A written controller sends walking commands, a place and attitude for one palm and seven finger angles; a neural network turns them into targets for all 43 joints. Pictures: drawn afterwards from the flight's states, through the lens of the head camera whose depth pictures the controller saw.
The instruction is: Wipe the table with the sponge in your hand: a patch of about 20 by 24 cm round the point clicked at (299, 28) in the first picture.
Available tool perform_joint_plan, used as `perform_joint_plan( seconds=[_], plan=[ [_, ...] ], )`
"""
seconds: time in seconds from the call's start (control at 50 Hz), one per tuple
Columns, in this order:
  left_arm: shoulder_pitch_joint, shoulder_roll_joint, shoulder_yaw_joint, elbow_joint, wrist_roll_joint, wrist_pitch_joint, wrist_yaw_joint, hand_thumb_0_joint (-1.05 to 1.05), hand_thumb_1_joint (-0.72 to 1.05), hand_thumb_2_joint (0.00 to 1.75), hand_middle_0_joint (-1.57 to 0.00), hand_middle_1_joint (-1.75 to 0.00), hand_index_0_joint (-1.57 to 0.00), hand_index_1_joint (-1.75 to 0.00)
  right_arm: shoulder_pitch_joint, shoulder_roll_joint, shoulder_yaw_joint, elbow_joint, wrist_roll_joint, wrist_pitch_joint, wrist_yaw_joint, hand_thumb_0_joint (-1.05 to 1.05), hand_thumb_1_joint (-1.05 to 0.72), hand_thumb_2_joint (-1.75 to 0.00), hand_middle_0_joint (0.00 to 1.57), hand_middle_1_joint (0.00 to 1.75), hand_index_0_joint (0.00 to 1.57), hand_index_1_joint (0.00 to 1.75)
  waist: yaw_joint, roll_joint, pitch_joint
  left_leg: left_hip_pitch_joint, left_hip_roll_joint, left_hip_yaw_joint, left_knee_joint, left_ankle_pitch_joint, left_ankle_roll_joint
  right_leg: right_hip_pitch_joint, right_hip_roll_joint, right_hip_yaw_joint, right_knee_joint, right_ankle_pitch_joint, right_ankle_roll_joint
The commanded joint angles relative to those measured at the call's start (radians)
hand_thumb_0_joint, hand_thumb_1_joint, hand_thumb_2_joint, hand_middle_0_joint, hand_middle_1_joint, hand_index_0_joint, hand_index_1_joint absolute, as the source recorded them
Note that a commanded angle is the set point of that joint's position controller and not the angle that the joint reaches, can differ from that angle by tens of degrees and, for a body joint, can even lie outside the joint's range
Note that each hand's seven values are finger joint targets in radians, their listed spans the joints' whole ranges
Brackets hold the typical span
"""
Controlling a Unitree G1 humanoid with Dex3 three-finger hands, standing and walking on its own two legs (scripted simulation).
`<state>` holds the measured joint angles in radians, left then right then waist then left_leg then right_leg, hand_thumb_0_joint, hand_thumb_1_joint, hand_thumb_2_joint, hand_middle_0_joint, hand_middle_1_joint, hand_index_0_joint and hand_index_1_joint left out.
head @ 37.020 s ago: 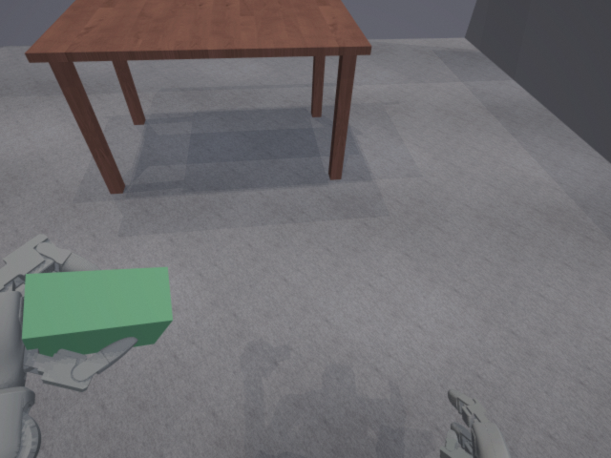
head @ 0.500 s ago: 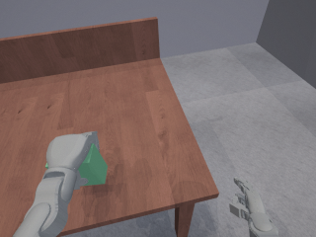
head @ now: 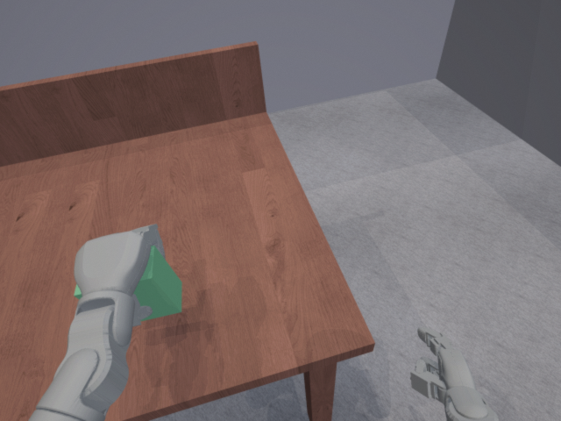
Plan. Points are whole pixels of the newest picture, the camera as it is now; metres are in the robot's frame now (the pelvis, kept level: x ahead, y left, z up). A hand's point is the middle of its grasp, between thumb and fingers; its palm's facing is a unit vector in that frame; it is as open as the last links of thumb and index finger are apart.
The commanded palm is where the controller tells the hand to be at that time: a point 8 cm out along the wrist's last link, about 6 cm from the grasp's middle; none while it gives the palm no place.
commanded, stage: move the sponge above the wiping area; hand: left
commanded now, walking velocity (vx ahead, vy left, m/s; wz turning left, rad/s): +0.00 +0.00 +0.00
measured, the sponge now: (139, 293) +0.26 +0.27 +0.04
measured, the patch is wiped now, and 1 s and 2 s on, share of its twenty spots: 0.00 0.00 0.00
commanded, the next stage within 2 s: none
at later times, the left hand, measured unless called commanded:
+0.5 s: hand (134, 283) +0.26 +0.27 +0.07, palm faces +0.06 -0.07 -1.00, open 9.6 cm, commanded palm +0.22 +0.25 +0.11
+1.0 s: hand (125, 299) +0.24 +0.28 +0.05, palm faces -0.04 -0.12 -0.99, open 9.6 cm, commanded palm +0.22 +0.25 +0.11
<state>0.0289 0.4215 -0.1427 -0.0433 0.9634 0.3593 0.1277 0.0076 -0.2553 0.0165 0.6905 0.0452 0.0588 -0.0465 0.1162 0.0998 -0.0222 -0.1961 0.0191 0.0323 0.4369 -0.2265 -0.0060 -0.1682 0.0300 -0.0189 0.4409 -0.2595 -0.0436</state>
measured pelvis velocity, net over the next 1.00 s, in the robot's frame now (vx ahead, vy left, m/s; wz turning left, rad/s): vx -0.01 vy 0.01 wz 0.02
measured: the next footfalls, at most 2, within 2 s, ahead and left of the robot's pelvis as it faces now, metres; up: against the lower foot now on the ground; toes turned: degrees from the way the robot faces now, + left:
none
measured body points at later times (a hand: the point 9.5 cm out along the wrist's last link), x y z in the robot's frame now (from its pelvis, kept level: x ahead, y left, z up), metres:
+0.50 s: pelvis +0.00 +0.00 +0.00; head -0.01 -0.05 +0.45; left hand +0.26 +0.27 +0.12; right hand +0.25 -0.21 -0.09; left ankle +0.00 +0.12 -0.74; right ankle -0.01 -0.09 -0.74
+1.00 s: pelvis -0.01 +0.01 +0.00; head -0.02 -0.04 +0.45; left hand +0.24 +0.28 +0.11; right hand +0.25 -0.19 -0.08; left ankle +0.00 +0.12 -0.74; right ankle -0.01 -0.09 -0.74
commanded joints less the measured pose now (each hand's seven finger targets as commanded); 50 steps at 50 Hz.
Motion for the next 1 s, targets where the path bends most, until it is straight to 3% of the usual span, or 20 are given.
perform_joint_plan(
  seconds=[0.0, 0.08, 0.16, 0.24, 0.26, 0.32, 0.36, 0.38, 0.46, 0.48, 0.52, 0.58, 0.66, 0.68, 0.74, 0.76, 0.78, 0.8, 0.9, 0.98],
  plan=[
    [-0.069, 0.120, 0.110, -0.063, -0.044, 0.150, 0.010, 0.00, 0.10, 1.30, -1.20, -1.60, -1.20, -1.60, -0.258, -0.109, -0.031, -0.184, 0.033, -0.027, 0.010, 0.00, -0.90, -0.90, 0.20, 0.30, 0.20, 0.30, 0.011, -0.145, -0.170, 0.049, -0.036, -0.067, -0.032, 0.253, 0.033, 0.057, -0.032, 0.089, -0.060, 0.291, -0.018],
    [-0.147, 0.076, -0.006, -0.108, -0.039, 0.184, -0.086, 0.00, 0.10, 1.30, -1.20, -1.60, -1.20, -1.60, -0.262, -0.113, -0.021, -0.216, 0.037, -0.012, 0.005, 0.00, -0.90, -0.90, 0.20, 0.30, 0.20, 0.30, -0.035, -0.156, -0.140, 0.035, -0.051, -0.058, -0.025, 0.194, 0.057, 0.031, -0.033, 0.092, -0.069, 0.237, -0.008],
    [-0.303, 0.231, 0.099, -0.252, 0.013, 0.037, -0.091, 0.00, 0.10, 1.30, -1.20, -1.60, -1.20, -1.60, -0.217, -0.105, -0.027, -0.216, 0.003, -0.038, -0.014, 0.00, -0.90, -0.90, 0.20, 0.30, 0.20, 0.30, -0.023, -0.106, -0.255, 0.106, -0.059, -0.064, 0.010, 0.235, 0.071, 0.042, -0.022, 0.131, -0.058, 0.285, -0.018],
    [-0.346, 0.221, 0.134, -0.218, 0.063, -0.095, 0.004, 0.00, 0.10, 1.30, -1.20, -1.60, -1.20, -1.60, -0.159, -0.085, -0.041, -0.181, -0.014, -0.072, -0.026, 0.00, -0.90, -0.90, 0.20, 0.30, 0.20, 0.30, -0.010, -0.014, -0.253, 0.141, -0.043, -0.067, 0.017, 0.270, 0.056, -0.018, -0.018, 0.118, -0.058, 0.266, -0.040],
    [-0.338, 0.268, 0.190, -0.203, 0.072, -0.088, 0.032, 0.00, 0.10, 1.30, -1.20, -1.60, -1.20, -1.60, -0.164, -0.092, -0.044, -0.168, -0.015, -0.072, -0.027, 0.00, -0.90, -0.90, 0.20, 0.30, 0.20, 0.30, 0.000, 0.008, -0.248, 0.144, -0.042, -0.076, 0.009, 0.259, 0.049, -0.018, -0.005, 0.140, -0.066, 0.240, -0.052],
    [-0.298, 0.175, 0.142, -0.138, 0.070, -0.041, 0.086, 0.00, 0.10, 1.30, -1.20, -1.60, -1.20, -1.60, -0.182, -0.091, -0.050, -0.167, -0.002, -0.070, -0.017, 0.00, -0.90, -0.90, 0.20, 0.30, 0.20, 0.30, 0.000, 0.007, -0.252, 0.113, -0.035, -0.064, 0.008, 0.279, 0.035, -0.013, -0.017, 0.107, -0.047, 0.260, -0.049],
    [-0.219, 0.189, 0.185, -0.050, 0.034, 0.030, 0.096, 0.00, 0.10, 1.30, -1.20, -1.60, -1.20, -1.60, -0.220, -0.105, -0.048, -0.154, 0.012, -0.057, -0.011, 0.00, -0.90, -0.90, 0.20, 0.30, 0.20, 0.30, 0.016, -0.051, -0.232, 0.089, -0.035, -0.068, -0.013, 0.261, 0.032, 0.022, -0.014, 0.114, -0.053, 0.264, -0.045],
    [-0.196, 0.122, 0.129, -0.060, 0.008, 0.058, 0.086, 0.00, 0.10, 1.30, -1.20, -1.60, -1.20, -1.60, -0.230, -0.097, -0.044, -0.170, 0.020, -0.052, -0.005, 0.00, -0.90, -0.90, 0.20, 0.30, 0.20, 0.30, 0.007, -0.072, -0.237, 0.072, -0.032, -0.054, -0.017, 0.253, 0.036, 0.042, -0.026, 0.086, -0.049, 0.273, -0.028],
    [-0.142, 0.113, 0.081, -0.004, -0.018, 0.168, 0.010, 0.00, 0.10, 1.30, -1.20, -1.60, -1.20, -1.60, -0.277, -0.114, -0.033, -0.176, 0.033, -0.022, 0.003, 0.00, -0.90, -0.90, 0.20, 0.30, 0.20, 0.30, -0.004, -0.148, -0.169, 0.047, -0.047, -0.060, -0.025, 0.220, 0.042, 0.037, -0.026, 0.106, -0.066, 0.254, -0.019],
    [-0.157, 0.045, -0.002, -0.042, -0.023, 0.173, -0.020, 0.00, 0.10, 1.30, -1.20, -1.60, -1.20, -1.60, -0.272, -0.108, -0.027, -0.198, 0.036, -0.018, 0.007, 0.00, -0.90, -0.90, 0.20, 0.30, 0.20, 0.30, -0.024, -0.139, -0.174, 0.042, -0.046, -0.053, -0.022, 0.218, 0.050, 0.033, -0.033, 0.082, -0.061, 0.262, -0.012],
    [-0.181, 0.065, -0.019, -0.093, -0.013, 0.153, -0.061, 0.00, 0.10, 1.30, -1.20, -1.60, -1.20, -1.60, -0.257, -0.108, -0.027, -0.210, 0.030, -0.017, 0.009, 0.00, -0.90, -0.90, 0.20, 0.30, 0.20, 0.30, -0.030, -0.147, -0.190, 0.050, -0.052, -0.060, -0.012, 0.224, 0.059, 0.029, -0.032, 0.087, -0.056, 0.275, -0.011],
    [-0.268, 0.119, 0.015, -0.185, 0.003, 0.065, -0.073, 0.00, 0.10, 1.30, -1.20, -1.60, -1.20, -1.60, -0.222, -0.097, -0.028, -0.216, 0.014, -0.028, -0.001, 0.00, -0.90, -0.90, 0.20, 0.30, 0.20, 0.30, -0.036, -0.127, -0.217, 0.078, -0.052, -0.062, -0.002, 0.211, 0.069, 0.017, -0.027, 0.093, -0.057, 0.243, -0.014],
    [-0.331, 0.260, 0.158, -0.254, 0.065, -0.056, 0.007, 0.00, 0.10, 1.30, -1.20, -1.60, -1.20, -1.60, -0.187, -0.092, -0.041, -0.187, -0.012, -0.054, -0.016, 0.00, -0.90, -0.90, 0.20, 0.30, 0.20, 0.30, 0.002, -0.009, -0.266, 0.144, -0.041, -0.087, 0.002, 0.253, 0.057, 0.006, -0.007, 0.129, -0.059, 0.231, -0.044],
    [-0.360, 0.194, 0.111, -0.257, 0.080, -0.068, 0.031, 0.00, 0.10, 1.30, -1.20, -1.60, -1.20, -1.60, -0.183, -0.078, -0.039, -0.190, -0.012, -0.062, -0.015, 0.00, -0.90, -0.90, 0.20, 0.30, 0.20, 0.30, -0.008, 0.001, -0.273, 0.146, -0.034, -0.077, 0.006, 0.269, 0.054, -0.006, -0.011, 0.102, -0.044, 0.232, -0.044],
    [-0.317, 0.197, 0.148, -0.158, 0.076, -0.033, 0.088, 0.00, 0.10, 1.30, -1.20, -1.60, -1.20, -1.60, -0.193, -0.090, -0.046, -0.165, -0.003, -0.060, -0.012, 0.00, -0.90, -0.90, 0.20, 0.30, 0.20, 0.30, 0.002, 0.013, -0.225, 0.122, -0.029, -0.079, -0.007, 0.262, 0.035, -0.024, -0.008, 0.102, -0.055, 0.216, -0.053],
    [-0.281, 0.224, 0.190, -0.117, 0.059, 0.001, 0.096, 0.00, 0.10, 1.30, -1.20, -1.60, -1.20, -1.60, -0.213, -0.096, -0.044, -0.158, 0.004, -0.055, -0.011, 0.00, -0.90, -0.90, 0.20, 0.30, 0.20, 0.30, 0.012, -0.012, -0.209, 0.112, -0.032, -0.088, -0.023, 0.242, 0.034, -0.006, -0.003, 0.115, -0.067, 0.197, -0.055],
    [-0.284, 0.155, 0.137, -0.107, 0.035, 0.023, 0.094, 0.00, 0.10, 1.30, -1.20, -1.60, -1.20, -1.60, -0.225, -0.088, -0.040, -0.165, 0.015, -0.052, -0.010, 0.00, -0.90, -0.90, 0.20, 0.30, 0.20, 0.30, 0.000, -0.046, -0.226, 0.096, -0.028, -0.070, -0.030, 0.229, 0.037, 0.016, -0.016, 0.087, -0.062, 0.203, -0.038],
    [-0.241, 0.174, 0.160, -0.072, 0.020, 0.052, 0.091, 0.00, 0.10, 1.30, -1.20, -1.60, -1.20, -1.60, -0.238, -0.095, -0.041, -0.158, 0.019, -0.047, -0.009, 0.00, -0.90, -0.90, 0.20, 0.30, 0.20, 0.30, 0.012, -0.069, -0.220, 0.089, -0.030, -0.071, -0.030, 0.231, 0.035, 0.025, -0.017, 0.086, -0.064, 0.210, -0.035],
    [-0.160, 0.045, -0.009, -0.036, -0.031, 0.169, -0.024, 0.00, 0.10, 1.30, -1.20, -1.60, -1.20, -1.60, -0.280, -0.104, -0.022, -0.189, 0.038, -0.017, 0.007, 0.00, -0.90, -0.90, 0.20, 0.30, 0.20, 0.30, -0.018, -0.123, -0.153, 0.051, -0.041, -0.071, -0.048, 0.200, 0.044, 0.021, -0.027, 0.071, -0.077, 0.207, -0.017],
    [-0.236, 0.053, -0.047, -0.136, -0.006, 0.116, -0.096, 0.00, 0.10, 1.30, -1.20, -1.60, -1.20, -1.60, -0.246, -0.101, -0.021, -0.213, 0.025, -0.016, 0.009, 0.00, -0.90, -0.90, 0.20, 0.30, 0.20, 0.30, -0.040, -0.111, -0.185, 0.068, -0.046, -0.078, -0.031, 0.182, 0.063, 0.005, -0.022, 0.069, -0.070, 0.174, -0.020]
  ],
)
